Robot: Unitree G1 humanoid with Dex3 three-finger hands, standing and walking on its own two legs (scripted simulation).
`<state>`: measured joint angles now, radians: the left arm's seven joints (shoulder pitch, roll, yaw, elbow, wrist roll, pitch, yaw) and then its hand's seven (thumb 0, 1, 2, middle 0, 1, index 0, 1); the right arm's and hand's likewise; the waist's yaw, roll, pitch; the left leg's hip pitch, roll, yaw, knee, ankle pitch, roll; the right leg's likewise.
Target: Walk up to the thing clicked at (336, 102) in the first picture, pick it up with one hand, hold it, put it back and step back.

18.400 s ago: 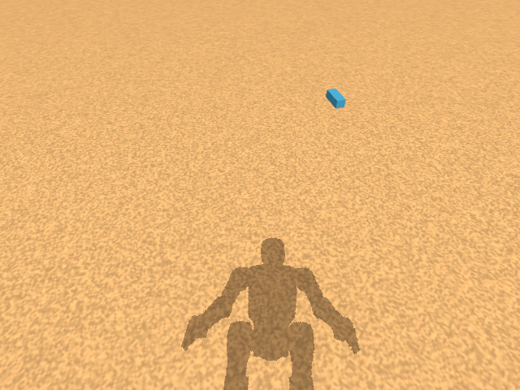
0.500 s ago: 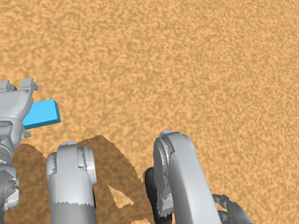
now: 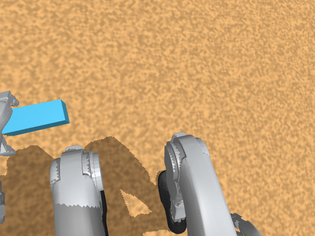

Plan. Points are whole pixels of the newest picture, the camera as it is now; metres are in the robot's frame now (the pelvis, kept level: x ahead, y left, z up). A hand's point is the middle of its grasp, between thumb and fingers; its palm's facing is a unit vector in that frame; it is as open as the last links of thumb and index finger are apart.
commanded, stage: rest palm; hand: left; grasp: from above
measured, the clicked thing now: (36, 117) +0.43 +0.31 -0.29
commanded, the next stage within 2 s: close in 1.44 s
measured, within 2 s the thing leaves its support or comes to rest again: neither
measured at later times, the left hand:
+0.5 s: hand (25, 115) +0.42 +0.32 -0.23, palm faces -0.40 -0.11 -0.91, open 14.2 cm
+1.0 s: hand (30, 119) +0.42 +0.32 -0.25, palm faces -0.41 -0.15 -0.90, open 14.3 cm
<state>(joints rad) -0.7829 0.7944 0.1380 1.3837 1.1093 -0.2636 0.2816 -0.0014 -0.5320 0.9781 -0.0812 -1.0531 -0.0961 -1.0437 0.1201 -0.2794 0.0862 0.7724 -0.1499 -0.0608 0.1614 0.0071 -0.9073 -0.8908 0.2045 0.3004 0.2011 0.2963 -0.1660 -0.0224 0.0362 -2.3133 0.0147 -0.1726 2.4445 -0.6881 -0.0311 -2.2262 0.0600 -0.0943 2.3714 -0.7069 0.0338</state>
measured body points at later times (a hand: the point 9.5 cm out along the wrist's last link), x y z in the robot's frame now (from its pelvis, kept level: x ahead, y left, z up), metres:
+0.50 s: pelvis +0.00 +0.00 -0.03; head +0.24 +0.10 +0.34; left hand +0.44 +0.32 -0.18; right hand +0.10 -0.27 -0.12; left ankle +0.08 +0.13 -0.29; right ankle +0.10 -0.12 -0.29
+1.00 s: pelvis +0.00 +0.01 -0.03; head +0.25 +0.11 +0.33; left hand +0.43 +0.32 -0.20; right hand +0.06 -0.27 -0.10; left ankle +0.08 +0.13 -0.29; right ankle +0.10 -0.12 -0.29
